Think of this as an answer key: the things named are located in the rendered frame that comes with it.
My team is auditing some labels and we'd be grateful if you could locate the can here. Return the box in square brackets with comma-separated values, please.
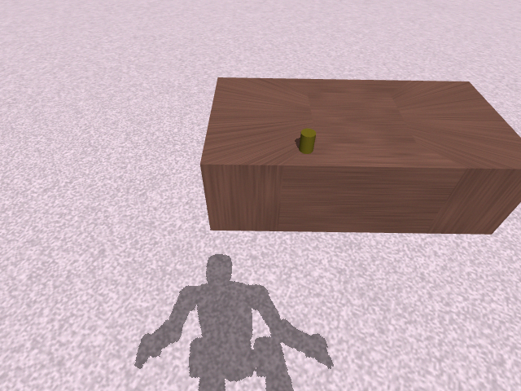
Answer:
[299, 129, 316, 154]

